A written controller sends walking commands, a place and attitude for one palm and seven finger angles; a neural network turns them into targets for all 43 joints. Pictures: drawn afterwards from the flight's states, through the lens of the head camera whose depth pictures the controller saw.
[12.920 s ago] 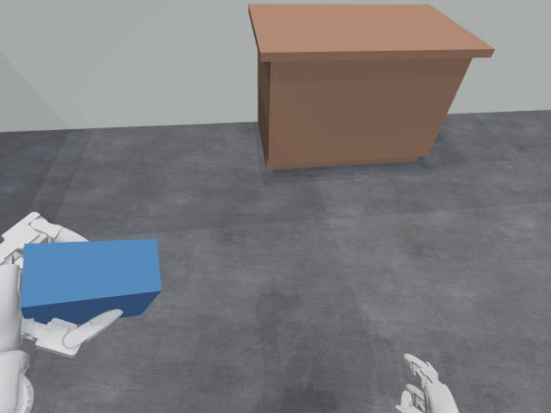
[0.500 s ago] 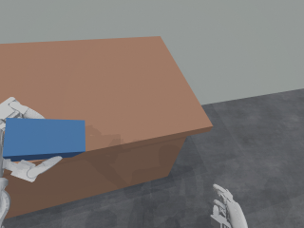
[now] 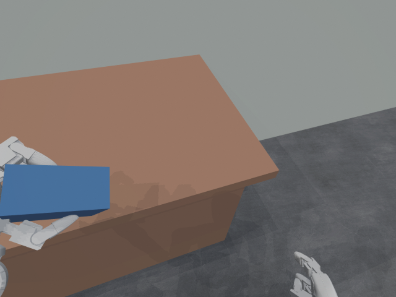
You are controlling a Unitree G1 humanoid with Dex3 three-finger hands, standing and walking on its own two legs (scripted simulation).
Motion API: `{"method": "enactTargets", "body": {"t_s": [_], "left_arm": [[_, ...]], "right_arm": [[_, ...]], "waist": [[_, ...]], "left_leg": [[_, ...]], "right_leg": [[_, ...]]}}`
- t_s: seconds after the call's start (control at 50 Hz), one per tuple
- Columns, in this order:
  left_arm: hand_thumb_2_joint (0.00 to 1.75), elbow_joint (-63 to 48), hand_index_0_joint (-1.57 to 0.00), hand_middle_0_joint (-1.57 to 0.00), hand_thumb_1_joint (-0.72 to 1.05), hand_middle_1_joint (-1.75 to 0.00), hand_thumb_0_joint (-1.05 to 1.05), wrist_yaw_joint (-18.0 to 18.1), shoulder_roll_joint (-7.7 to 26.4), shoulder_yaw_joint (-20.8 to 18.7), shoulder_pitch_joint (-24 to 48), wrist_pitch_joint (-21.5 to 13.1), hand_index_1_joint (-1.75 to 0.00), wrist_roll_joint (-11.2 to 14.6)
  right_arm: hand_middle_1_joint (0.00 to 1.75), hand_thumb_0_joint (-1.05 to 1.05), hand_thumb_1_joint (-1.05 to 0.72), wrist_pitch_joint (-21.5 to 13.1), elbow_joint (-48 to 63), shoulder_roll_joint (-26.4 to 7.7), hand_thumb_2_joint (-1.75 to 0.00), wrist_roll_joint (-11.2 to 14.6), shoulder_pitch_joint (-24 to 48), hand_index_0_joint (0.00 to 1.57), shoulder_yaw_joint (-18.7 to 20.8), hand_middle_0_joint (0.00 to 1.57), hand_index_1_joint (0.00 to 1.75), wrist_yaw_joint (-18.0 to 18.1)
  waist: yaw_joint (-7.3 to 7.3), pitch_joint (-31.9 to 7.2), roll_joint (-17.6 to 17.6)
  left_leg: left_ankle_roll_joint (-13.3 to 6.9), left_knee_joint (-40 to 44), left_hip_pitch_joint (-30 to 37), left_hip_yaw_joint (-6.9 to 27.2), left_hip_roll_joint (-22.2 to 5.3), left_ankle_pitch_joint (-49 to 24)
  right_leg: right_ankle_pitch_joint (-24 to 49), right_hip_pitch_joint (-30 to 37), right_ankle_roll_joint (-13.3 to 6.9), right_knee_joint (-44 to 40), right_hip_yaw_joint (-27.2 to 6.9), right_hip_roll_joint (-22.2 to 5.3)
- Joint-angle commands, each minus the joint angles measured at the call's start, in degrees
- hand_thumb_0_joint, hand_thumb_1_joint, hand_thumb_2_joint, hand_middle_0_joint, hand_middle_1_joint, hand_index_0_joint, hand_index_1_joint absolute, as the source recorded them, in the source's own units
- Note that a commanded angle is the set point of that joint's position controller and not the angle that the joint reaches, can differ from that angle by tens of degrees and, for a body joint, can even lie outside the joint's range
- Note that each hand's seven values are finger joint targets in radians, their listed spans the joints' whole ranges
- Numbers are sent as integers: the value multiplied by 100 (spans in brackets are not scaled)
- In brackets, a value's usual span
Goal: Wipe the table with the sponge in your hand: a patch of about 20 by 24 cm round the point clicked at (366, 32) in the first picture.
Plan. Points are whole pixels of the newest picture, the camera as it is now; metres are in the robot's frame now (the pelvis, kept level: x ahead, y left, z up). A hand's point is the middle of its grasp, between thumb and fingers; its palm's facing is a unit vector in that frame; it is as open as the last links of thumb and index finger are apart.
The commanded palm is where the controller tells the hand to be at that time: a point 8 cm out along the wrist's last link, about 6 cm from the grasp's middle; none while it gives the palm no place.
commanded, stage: shuffle to correct the standing spot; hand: left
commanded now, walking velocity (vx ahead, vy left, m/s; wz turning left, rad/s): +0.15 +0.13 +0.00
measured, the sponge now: (71, 194) +0.23 +0.21 +0.15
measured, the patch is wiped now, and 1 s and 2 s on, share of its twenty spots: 0.00 0.00 0.00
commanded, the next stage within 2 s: come to a stop and stand still in 1.50 s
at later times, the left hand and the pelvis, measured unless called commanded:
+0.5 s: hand (33, 205) +0.20 +0.25 +0.17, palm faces +0.40 -0.83 -0.39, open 10.2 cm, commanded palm +0.15 +0.28 +0.19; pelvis -0.01 +0.00 +0.00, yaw -1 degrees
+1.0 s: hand (39, 194) +0.22 +0.25 +0.16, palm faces +0.36 -0.85 -0.39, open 10.1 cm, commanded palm +0.17 +0.29 +0.19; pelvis +0.00 +0.01 -0.01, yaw -2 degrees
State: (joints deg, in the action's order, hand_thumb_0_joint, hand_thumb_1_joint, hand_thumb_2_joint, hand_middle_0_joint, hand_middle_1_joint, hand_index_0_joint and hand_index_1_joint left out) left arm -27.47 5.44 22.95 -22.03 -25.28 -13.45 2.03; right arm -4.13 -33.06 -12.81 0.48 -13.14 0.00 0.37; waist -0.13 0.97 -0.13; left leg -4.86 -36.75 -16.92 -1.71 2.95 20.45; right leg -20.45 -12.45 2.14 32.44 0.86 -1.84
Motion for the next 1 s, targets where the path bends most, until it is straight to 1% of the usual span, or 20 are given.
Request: {"method": "enactTargets", "body": {"t_s": [0.0,0.26,0.34,0.38,0.46,0.52,0.58,0.62,0.7,0.72,0.78,0.8,0.82,0.84,0.88,0.9,0.92,0.94,0.96,0.98], "left_arm": [[130,-1105,-120,-120,10,-160,0,157,945,-658,390,-376,-160,96],[130,-1131,-120,-120,10,-160,0,177,998,-770,370,-404,-160,101],[130,-929,-120,-120,10,-160,0,164,835,-621,401,-381,-160,89],[130,-1006,-120,-120,10,-160,0,156,767,-504,592,-352,-160,80],[130,-1252,-120,-120,10,-160,0,161,895,-520,1011,-332,-160,3],[130,-1098,-120,-120,10,-160,0,183,770,-470,817,-346,-160,-22],[130,-1005,-120,-120,10,-160,0,195,827,-551,509,-349,-160,39],[130,-1016,-120,-120,10,-160,0,183,817,-554,466,-341,-160,81],[130,-1205,-120,-120,10,-160,0,172,852,-621,579,-319,-160,58],[130,-1238,-120,-120,10,-160,0,171,863,-599,606,-337,-160,12],[130,-1126,-120,-120,10,-160,0,187,829,-599,502,-364,-160,1],[130,-1042,-120,-120,10,-160,0,205,812,-604,418,-368,-160,5],[130,-1008,-120,-120,10,-160,0,205,840,-570,312,-357,-160,19],[130,-1026,-120,-120,10,-160,0,212,869,-630,251,-375,-160,62],[130,-1045,-120,-120,10,-160,0,274,864,-681,216,-389,-160,87],[130,-1158,-120,-120,10,-160,0,288,798,-613,346,-374,-160,63],[130,-1210,-120,-120,10,-160,0,286,773,-587,447,-359,-160,53],[130,-1381,-120,-120,10,-160,0,263,745,-522,550,-384,-160,64],[130,-1616,-120,-120,10,-160,0,270,919,-585,606,-395,-160,4],[130,-1426,-120,-120,10,-160,0,242,1011,-645,515,-359,-160,-27]], "right_arm": [[30,0,-90,-286,938,-697,-90,52,531,20,309,20,30,104],[30,0,-90,-249,940,-683,-90,64,563,20,323,20,30,124],[30,0,-90,-224,917,-659,-90,47,555,20,316,20,30,141],[30,0,-90,-212,891,-681,-90,49,577,20,312,20,30,164],[30,0,-90,-281,925,-690,-90,28,598,20,295,20,30,206],[30,0,-90,-354,926,-677,-90,1,589,20,284,20,30,172],[30,0,-90,-291,908,-648,-90,39,584,20,323,20,30,152],[30,0,-90,-257,888,-624,-90,29,607,20,307,20,30,139],[30,0,-90,-263,930,-657,-90,28,539,20,302,20,30,183],[30,0,-90,-304,926,-644,-90,-6,516,20,304,20,30,176],[30,0,-90,-347,904,-675,-90,-7,581,20,292,20,30,157],[30,0,-90,-339,909,-661,-90,22,526,20,319,20,30,137],[30,0,-90,-326,959,-680,-90,72,512,20,409,20,30,107],[30,0,-90,-304,958,-742,-90,83,533,20,476,20,30,88],[30,0,-90,-220,826,-596,-90,83,569,20,361,20,30,32],[30,0,-90,-196,755,-567,-90,58,506,20,328,20,30,20],[30,0,-90,-212,684,-534,-90,53,426,20,303,20,30,41],[30,0,-90,-280,721,-632,-90,61,508,20,356,20,30,93],[30,0,-90,-319,833,-722,-90,67,573,20,409,20,30,152],[30,0,-90,-336,856,-683,-90,8,553,20,405,20,30,152]], "waist": [[21,-873,440],[17,-730,513],[25,-749,63],[65,-627,149],[32,-498,987],[-28,-574,610],[-2,-710,-252],[45,-472,-63],[70,-382,1244],[50,-385,1237],[-39,-687,645],[-60,-820,17],[-56,-946,-990],[-53,-817,-1347],[-50,-460,-674],[79,-354,-419],[229,-427,11],[220,-535,846],[150,-656,1573],[137,-570,1655]], "left_leg": [[362,613,251,561,-607,-2389],[290,754,-121,691,-611,-1683],[312,514,-214,437,-451,-1179],[354,613,33,438,-458,-1069],[194,1438,244,1030,-927,-692],[215,1091,-38,778,-801,-1208],[327,314,-206,276,-360,-990],[304,315,-28,272,-296,-600],[140,1680,462,1434,-1088,-906],[40,1661,608,1477,-1213,-1265],[127,894,6,765,-909,-1857],[218,216,-518,444,-615,-1843],[328,-637,-875,128,-263,-1538],[361,-1117,-1163,92,-146,-734],[261,-924,-1391,529,-465,826],[194,-141,-764,535,-552,578],[207,694,151,212,-318,-163],[94,1212,880,713,-469,-764],[-242,1539,1442,1667,-1218,-1336],[-512,1960,1161,2343,-1590,-1158]], "right_leg": [[1934,336,-546,123,-68,-182],[1486,405,-504,105,-7,-156],[1479,427,-659,-167,-397,-320],[1312,56,-682,-104,-478,-300],[810,-204,-391,429,161,163],[1121,436,-469,-201,191,87],[1451,519,-792,-440,-733,-523],[918,-78,-854,-539,-1004,-648],[368,-639,-309,834,296,220],[-70,-721,-301,714,338,218],[1009,576,-447,-517,312,28],[1894,1276,-644,-617,-119,-294],[2319,1454,-997,-663,-1114,-917],[2481,1298,-1364,-876,-1936,-1557],[1861,871,-1417,-867,-2167,-1941],[1470,292,-1169,-610,-1740,-1713],[1305,-224,-855,-136,-870,-1097],[1127,-762,-528,798,-151,-324],[133,-1435,-212,1697,310,169],[-1024,-1702,-220,2425,132,184]]}}
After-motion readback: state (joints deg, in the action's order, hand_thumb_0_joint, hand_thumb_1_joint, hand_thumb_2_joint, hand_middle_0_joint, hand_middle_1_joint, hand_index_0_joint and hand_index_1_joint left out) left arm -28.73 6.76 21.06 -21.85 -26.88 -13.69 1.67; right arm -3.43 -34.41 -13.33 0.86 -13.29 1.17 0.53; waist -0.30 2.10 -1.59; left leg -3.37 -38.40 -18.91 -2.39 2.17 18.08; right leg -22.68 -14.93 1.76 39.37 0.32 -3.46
